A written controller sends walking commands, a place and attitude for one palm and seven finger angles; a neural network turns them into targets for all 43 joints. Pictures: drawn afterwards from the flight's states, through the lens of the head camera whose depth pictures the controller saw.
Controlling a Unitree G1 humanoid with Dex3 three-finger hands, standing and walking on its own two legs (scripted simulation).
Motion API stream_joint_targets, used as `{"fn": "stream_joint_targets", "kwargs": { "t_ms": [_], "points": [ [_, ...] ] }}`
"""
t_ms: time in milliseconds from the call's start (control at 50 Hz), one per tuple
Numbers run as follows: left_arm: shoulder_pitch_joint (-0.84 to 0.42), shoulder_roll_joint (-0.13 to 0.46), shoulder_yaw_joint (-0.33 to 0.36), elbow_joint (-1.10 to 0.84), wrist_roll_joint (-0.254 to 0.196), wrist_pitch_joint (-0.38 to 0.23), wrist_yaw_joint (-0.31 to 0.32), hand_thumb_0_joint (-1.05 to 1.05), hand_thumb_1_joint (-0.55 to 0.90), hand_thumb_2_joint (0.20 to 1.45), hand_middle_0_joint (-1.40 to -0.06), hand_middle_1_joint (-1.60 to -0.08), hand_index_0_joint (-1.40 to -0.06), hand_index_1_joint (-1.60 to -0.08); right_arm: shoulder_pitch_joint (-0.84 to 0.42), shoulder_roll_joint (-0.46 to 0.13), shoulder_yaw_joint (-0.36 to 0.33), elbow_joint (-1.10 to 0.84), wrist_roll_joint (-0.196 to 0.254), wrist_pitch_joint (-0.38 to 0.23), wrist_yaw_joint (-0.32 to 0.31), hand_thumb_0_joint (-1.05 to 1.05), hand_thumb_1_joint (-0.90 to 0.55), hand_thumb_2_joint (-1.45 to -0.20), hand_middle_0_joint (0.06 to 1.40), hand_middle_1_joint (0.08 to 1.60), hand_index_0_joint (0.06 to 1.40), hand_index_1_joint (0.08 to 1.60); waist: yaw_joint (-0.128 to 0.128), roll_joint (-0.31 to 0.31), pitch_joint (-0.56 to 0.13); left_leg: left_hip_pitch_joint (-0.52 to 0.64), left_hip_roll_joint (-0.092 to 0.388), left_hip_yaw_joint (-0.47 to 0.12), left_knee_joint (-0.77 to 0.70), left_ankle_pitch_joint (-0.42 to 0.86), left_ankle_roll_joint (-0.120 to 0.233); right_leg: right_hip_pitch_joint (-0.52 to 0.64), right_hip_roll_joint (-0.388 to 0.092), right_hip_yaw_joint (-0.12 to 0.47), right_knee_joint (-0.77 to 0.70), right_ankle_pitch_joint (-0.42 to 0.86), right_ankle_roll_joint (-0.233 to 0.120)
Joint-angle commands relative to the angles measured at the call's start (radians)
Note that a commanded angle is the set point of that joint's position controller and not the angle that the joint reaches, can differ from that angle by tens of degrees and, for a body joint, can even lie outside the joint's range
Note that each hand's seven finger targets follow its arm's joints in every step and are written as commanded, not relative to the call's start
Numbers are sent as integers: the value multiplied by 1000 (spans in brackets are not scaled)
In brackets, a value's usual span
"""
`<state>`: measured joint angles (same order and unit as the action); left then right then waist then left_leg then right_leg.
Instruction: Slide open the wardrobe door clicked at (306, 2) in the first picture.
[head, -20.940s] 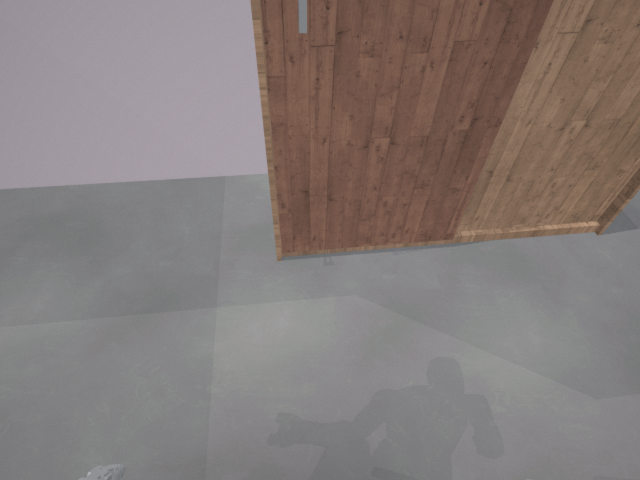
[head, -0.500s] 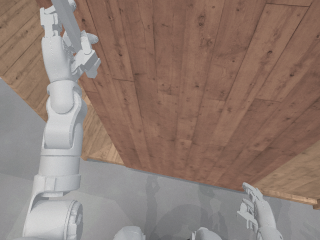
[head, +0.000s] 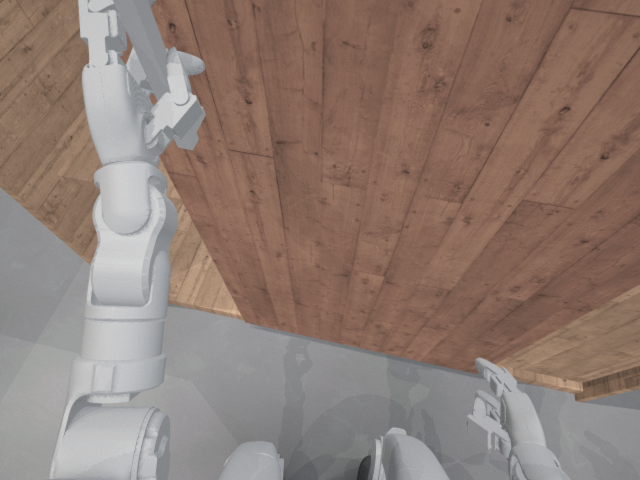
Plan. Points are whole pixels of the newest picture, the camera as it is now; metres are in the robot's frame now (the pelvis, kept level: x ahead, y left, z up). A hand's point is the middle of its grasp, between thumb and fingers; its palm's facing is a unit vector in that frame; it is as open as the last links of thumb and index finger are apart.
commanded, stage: step sideways, sliding the door along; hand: left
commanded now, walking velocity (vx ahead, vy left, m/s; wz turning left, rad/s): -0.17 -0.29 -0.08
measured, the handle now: (150, 15) +0.44 +0.24 +0.26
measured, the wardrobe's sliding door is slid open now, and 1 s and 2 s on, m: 0.38 0.61 0.61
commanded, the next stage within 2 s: stop walking and hold the door there in 1.28 s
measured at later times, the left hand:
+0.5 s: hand (307, 116) +0.39 +0.09 +0.22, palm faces +0.38 -0.93 -0.01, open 7.1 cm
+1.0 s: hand (446, 140) +0.38 -0.03 +0.22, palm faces +0.35 -0.94 -0.02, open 7.1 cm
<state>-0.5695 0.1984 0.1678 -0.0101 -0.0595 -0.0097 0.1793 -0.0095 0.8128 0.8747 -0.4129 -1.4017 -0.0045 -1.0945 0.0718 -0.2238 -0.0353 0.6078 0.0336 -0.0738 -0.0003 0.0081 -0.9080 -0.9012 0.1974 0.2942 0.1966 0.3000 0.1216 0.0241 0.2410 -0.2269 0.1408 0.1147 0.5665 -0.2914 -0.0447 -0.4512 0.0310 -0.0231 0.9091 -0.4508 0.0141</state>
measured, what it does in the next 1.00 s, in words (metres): steps to the right: right foot, then left foot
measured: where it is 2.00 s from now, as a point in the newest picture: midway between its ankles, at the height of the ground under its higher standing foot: outside the picture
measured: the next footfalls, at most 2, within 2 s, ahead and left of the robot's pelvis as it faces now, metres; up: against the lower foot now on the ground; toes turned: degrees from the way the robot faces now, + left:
right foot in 0.24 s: +0.07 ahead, -0.23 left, +0.00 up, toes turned -5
left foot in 0.38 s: +0.04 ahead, +0.06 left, +0.00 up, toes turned +9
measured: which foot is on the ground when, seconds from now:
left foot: down 0.00-0.26, up 0.28-0.36, down 0.38-0.64, up 0.66-0.76, down 0.78-1.00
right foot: up 0.00-0.22, down 0.24-0.38, up 0.40-0.62, down 0.64-0.78, up 0.80-1.00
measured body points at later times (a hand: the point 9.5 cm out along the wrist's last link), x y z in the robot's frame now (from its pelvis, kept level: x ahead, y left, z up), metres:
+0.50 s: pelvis +0.00 -0.12 +0.00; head +0.08 -0.12 +0.45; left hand +0.36 +0.14 +0.22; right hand +0.21 -0.34 -0.09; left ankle +0.00 +0.05 -0.73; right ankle +0.03 -0.24 -0.69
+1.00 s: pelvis -0.01 -0.24 +0.01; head +0.06 -0.23 +0.45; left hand +0.36 +0.02 +0.22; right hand +0.20 -0.43 -0.09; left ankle -0.01 -0.04 -0.73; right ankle +0.03 -0.38 -0.70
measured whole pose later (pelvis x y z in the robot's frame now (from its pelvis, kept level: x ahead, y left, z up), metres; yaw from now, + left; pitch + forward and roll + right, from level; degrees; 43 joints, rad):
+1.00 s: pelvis -0.01 -0.24 +0.01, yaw -1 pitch -3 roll -4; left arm -0.55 0.21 0.18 0.06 -0.08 -0.01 0.17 0.01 0.82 0.87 -0.39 -1.40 0.00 -1.13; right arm 0.12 -0.18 -0.01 0.58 0.03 -0.09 0.02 0.01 -0.91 -0.90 0.20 0.29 0.20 0.30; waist 0.14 0.08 0.21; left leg -0.16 0.28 0.08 0.48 -0.24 -0.14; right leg -0.36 0.01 -0.06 0.77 -0.37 0.03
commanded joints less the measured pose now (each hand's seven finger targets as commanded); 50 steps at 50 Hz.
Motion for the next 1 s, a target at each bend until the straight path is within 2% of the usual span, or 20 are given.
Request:
{"fn": "stream_joint_targets", "kwargs": {
  "t_ms": [0, 160, 200, 220, 240, 300, 320, 340, 360, 380, 440, 560, 600, 620, 680, 720, 740, 760, 780, 980],
  "points": [
    [-497, -37, -286, -351, 34, -159, -116, 0, 900, 900, -450, -1400, -450, -1400, -43, -109, -42, -165, 6, -69, 34, 0, -900, -900, 200, 300, 200, 300, -133, 259, -590, 552, 307, -140, -80, 1074, 160, -127, -56, 22, 52, 29, 12],
    [-442, 13, -247, -308, 19, -167, -117, 0, 900, 900, -450, -1400, -450, -1400, -50, -108, -33, -166, 12, -91, 12, 0, -900, -900, 200, 300, 200, 300, -126, 312, -561, 360, 242, -21, -26, 812, 78, 200, -5, -76, -333, 213, 16],
    [-433, 78, -214, -327, 30, -173, -109, 0, 900, 900, -450, -1400, -450, -1400, -62, -66, -13, -171, 36, -94, 6, 0, -900, -900, 200, 300, 200, 300, -110, 85, -586, 230, 125, 27, 153, 529, 102, 360, -108, -15, -496, 769, -3],
    [-432, 130, -195, -333, 36, -170, -103, 0, 900, 900, -450, -1400, -450, -1400, -83, -28, -1, -170, 33, -93, -7, 0, -900, -900, 200, 300, 200, 300, -117, -130, -573, -1, 22, 36, 247, 21, 50, 468, -267, 127, -458, 1216, -66],
    [-406, 177, -165, -335, 40, -160, -84, 0, 900, 900, -450, -1400, -450, -1400, -81, -32, 4, -148, 16, -94, -20, 0, -900, -900, 200, 300, 200, 300, -114, -109, -565, -96, -32, 14, 252, -233, -23, 467, -330, 144, -424, 1441, -87],
    [-370, 157, -134, -433, 24, -169, -78, 0, 900, 900, -450, -1400, -450, -1400, -47, -48, -3, -112, 14, -88, -53, 0, -900, -900, 200, 300, 200, 300, -114, -276, -697, -82, -28, -18, 150, -123, -10, 600, -290, 124, -246, 1597, -118],
    [-385, 115, -165, -435, 15, -174, -79, 0, 900, 900, -450, -1400, -450, -1400, -43, -52, 0, -108, 10, -80, -56, 0, -900, -900, 200, 300, 200, 300, -135, -204, -706, 56, 18, -16, 5, 129, -2, 515, -251, 67, -184, 1480, -86],
    [-393, 108, -180, -467, -1, -186, -82, 0, 900, 900, -450, -1400, -450, -1400, -46, -86, -17, -114, 12, -70, -60, 0, -900, -900, 200, 300, 200, 300, -146, -9, -739, 347, 152, -92, -82, 813, 51, 277, -161, -16, -98, 1096, 8],
    [-369, 37, -213, -406, -5, -180, -105, 0, 900, 900, -450, -1400, -450, -1400, -49, -119, -41, -138, -1, -58, -31, 0, -900, -900, 200, 300, 200, 300, -132, 190, -734, 564, 327, -268, -90, 1339, 152, -9, -48, 4, -6, 191, 39],
    [-462, 9, -222, -420, 12, -180, -116, 0, 900, 900, -450, -1400, -450, -1400, -67, -119, -39, -153, -1, -53, 4, 0, -900, -900, 200, 300, 200, 300, -130, 279, -658, 584, 349, -240, -80, 1380, 189, -83, -28, 42, 10, -139, 24],
    [-482, 35, -201, -390, 25, -179, -103, 0, 900, 900, -450, -1400, -450, -1400, -52, -107, -48, -156, 5, -69, 21, 0, -900, -900, 200, 300, 200, 300, -120, 367, -629, 581, 306, -128, -44, 1134, 166, -52, -43, 18, -65, -2, 4],
    [-425, 24, -237, -318, 17, -155, -109, 0, 900, 900, -450, -1400, -450, -1400, -77, -104, -26, -178, 18, -78, 2, 0, -900, -900, 200, 300, 200, 300, -115, 297, -552, 277, 244, -32, -24, 689, 86, 255, -24, -53, -343, 259, 9],
    [-426, 95, -207, -333, 29, -160, -101, 0, 900, 900, -450, -1400, -450, -1400, -83, -56, -7, -179, 35, -80, -7, 0, -900, -900, 200, 300, 200, 300, -112, 10, -566, 142, 97, 41, 173, 356, 83, 360, -173, 54, -477, 909, -23],
    [-424, 139, -191, -334, 31, -155, -93, 0, 900, 900, -450, -1400, -450, -1400, -107, -28, 5, -174, 26, -81, -20, 0, -900, -900, 200, 300, 200, 300, -114, -132, -539, -50, -12, 37, 239, -112, 33, 413, -284, 149, -446, 1228, -70],
    [-348, 168, -136, -432, 27, -156, -77, 0, 900, 900, -450, -1400, -450, -1400, -48, -51, -5, -122, 14, -80, -45, 0, -900, -900, 200, 300, 200, 300, -106, -240, -672, -117, -45, -48, 239, -227, -12, 586, -311, 193, -306, 1562, -132],
    [-373, 98, -185, -429, 14, -172, -75, 0, 900, 900, -450, -1400, -450, -1400, -41, -54, 3, -111, 4, -68, -53, 0, -900, -900, 200, 300, 200, 300, -140, -154, -694, 112, 42, -51, -29, 215, 9, 457, -244, 84, -186, 1385, -83],
    [-380, 92, -205, -466, 0, -186, -81, 0, 900, 900, -450, -1400, -450, -1400, -53, -97, -16, -126, 5, -56, -53, 0, -900, -900, 200, 300, 200, 300, -141, 75, -720, 393, 207, -167, -112, 920, 75, 205, -136, 2, -98, 900, 14],
    [-374, 25, -232, -399, -4, -180, -106, 0, 900, 900, -450, -1400, -450, -1400, -59, -114, -32, -149, -6, -44, -18, 0, -900, -900, 200, 300, 200, 300, -117, 241, -711, 558, 365, -296, -110, 1354, 170, -36, -43, 37, -2, 32, 28],
    [-469, 6, -235, -419, 18, -183, -114, 0, 900, 900, -450, -1400, -450, -1400, -74, -104, -27, -160, -9, -44, 9, 0, -900, -900, 200, 300, 200, 300, -122, 288, -644, 542, 364, -248, -90, 1303, 193, -87, -34, 67, 43, -147, 19],
    [-433, 2, -262, -314, 10, -150, -114, 0, 900, 900, -450, -1400, -450, -1400, -72, -104, -27, -175, 10, -64, 7, 0, -900, -900, 200, 300, 200, 300, -122, 318, -548, 298, 260, -40, -50, 719, 97, 223, -14, -65, -311, 193, 13]
  ]
}}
